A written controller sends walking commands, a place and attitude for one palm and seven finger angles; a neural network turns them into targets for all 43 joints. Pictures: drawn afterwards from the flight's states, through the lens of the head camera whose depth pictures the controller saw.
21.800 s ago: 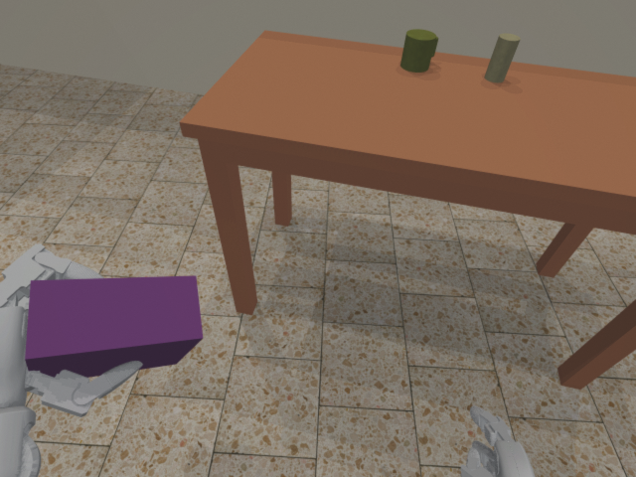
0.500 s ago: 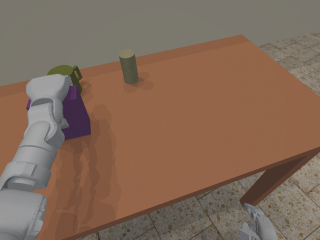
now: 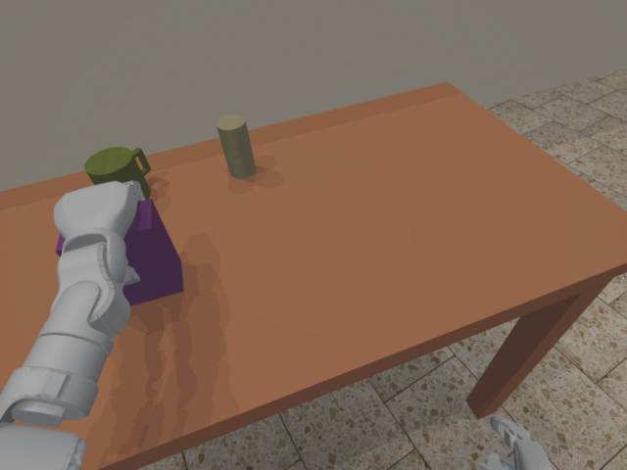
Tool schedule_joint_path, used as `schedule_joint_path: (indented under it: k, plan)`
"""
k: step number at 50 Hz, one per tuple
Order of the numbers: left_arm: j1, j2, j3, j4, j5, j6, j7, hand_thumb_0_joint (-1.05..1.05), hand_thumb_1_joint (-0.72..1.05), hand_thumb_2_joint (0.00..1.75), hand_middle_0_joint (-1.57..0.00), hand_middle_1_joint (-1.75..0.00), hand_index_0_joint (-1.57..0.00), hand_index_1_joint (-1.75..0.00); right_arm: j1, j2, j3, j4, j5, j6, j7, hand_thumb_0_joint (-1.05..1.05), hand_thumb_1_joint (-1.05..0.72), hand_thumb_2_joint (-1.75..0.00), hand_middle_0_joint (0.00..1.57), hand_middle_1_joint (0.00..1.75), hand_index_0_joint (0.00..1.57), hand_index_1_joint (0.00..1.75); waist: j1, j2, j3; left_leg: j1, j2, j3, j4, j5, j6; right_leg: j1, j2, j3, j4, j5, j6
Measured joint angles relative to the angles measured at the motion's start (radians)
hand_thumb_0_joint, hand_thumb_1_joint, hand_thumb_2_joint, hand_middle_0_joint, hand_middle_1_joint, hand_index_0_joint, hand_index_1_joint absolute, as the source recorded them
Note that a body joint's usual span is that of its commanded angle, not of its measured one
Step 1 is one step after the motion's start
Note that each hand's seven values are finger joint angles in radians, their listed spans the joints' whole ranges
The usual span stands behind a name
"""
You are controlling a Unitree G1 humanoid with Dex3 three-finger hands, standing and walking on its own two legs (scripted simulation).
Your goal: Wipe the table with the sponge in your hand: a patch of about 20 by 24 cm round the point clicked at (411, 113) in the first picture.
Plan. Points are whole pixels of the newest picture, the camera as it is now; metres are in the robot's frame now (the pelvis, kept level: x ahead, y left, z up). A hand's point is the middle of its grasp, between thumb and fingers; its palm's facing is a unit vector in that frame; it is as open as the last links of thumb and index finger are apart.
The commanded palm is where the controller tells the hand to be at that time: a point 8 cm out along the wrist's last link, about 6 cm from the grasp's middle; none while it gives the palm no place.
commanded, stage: wipe back along the middle lane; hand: left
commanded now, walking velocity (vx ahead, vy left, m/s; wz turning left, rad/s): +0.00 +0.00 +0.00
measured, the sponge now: (134, 267) +0.36 +0.29 +0.06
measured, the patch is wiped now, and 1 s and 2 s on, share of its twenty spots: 0.60 0.75 0.85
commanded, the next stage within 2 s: slide across to the third lane in 1.14 s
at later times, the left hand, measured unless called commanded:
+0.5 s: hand (118, 257) +0.33 +0.28 +0.12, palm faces +0.06 -0.02 -1.00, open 10.4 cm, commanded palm +0.29 +0.26 +0.15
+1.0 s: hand (120, 288) +0.29 +0.26 +0.12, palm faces +0.12 -0.06 -0.99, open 10.4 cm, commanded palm +0.24 +0.24 +0.15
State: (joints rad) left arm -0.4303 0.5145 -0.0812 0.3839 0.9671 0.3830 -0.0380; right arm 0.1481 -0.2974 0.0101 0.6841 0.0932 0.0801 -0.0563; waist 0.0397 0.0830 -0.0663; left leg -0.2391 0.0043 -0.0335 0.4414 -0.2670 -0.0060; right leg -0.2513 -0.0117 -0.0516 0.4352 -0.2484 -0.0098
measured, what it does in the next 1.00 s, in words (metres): stands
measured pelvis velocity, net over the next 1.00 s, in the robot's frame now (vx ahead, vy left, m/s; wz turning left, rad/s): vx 0.00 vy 0.01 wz -0.01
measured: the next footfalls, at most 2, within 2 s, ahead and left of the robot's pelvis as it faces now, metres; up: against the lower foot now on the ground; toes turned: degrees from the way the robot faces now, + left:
none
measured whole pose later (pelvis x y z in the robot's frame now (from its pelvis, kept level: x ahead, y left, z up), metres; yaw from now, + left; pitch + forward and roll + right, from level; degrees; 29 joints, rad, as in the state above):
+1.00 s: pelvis +0.00 +0.01 +0.00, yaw -1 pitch +1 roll +0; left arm -0.07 0.44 -0.17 -0.13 0.98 0.59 -0.01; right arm 0.05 -0.27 0.04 0.65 0.09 0.09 -0.02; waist 0.10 0.10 -0.07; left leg -0.21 0.00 -0.01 0.49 -0.30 0.00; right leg -0.24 -0.02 -0.03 0.50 -0.29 0.00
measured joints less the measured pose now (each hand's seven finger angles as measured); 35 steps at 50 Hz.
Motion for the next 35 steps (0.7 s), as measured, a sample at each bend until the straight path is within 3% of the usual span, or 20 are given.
schedule_joint_path:
  k: [16,35]
  plan:
    - [0.043,-0.02,-0.016,-0.044,0.01,0.022,0.008,0.01,-0.52,1.03,-0.67,-1.32,-0.7,-1.32,-0.035,0.015,0.016,-0.03,0.004,0.0,0.005,0.01,-0.91,-0.9,0.2,0.3,0.2,0.3,0.011,-0.002,-0.01,-0.003,0.002,0.003,0.016,-0.003,-0.002,-0.004,0.002,0.003,0.015,-0.002,-0.001]
    - [0.226,-0.058,-0.068,-0.337,0.007,0.139,0.013,0.0,-0.51,1.03,-0.66,-1.33,-0.69,-1.33,-0.083,0.025,0.027,-0.04,0.002,0.001,0.028,0.01,-0.91,-0.9,0.2,0.3,0.2,0.3,0.043,0.014,-0.01,0.021,-0.01,0.012,0.029,-0.025,0.01,0.016,-0.01,0.013,0.033,-0.024,0.012]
